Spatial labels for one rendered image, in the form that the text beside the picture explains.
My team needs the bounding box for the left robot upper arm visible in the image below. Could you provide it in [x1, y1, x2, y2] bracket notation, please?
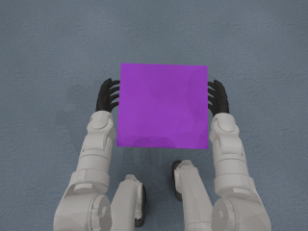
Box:
[54, 192, 113, 231]

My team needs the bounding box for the carton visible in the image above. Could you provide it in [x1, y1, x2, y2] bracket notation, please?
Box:
[116, 63, 209, 149]

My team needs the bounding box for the right robot hand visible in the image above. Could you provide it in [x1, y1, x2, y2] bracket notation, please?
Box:
[207, 79, 230, 117]

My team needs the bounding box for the right robot upper arm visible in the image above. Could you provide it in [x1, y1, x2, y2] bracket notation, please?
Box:
[211, 196, 271, 231]

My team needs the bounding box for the left robot hand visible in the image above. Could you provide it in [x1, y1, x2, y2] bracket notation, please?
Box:
[95, 78, 120, 113]

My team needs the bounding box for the left robot forearm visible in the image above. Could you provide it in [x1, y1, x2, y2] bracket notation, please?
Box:
[53, 111, 116, 230]

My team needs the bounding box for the right robot forearm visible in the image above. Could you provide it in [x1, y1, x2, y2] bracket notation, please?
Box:
[209, 113, 271, 231]

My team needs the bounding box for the right robot foot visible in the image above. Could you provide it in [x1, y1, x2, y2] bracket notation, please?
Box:
[171, 160, 183, 202]

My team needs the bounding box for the robot left thigh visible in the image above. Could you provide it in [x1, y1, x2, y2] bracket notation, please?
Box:
[110, 179, 142, 231]

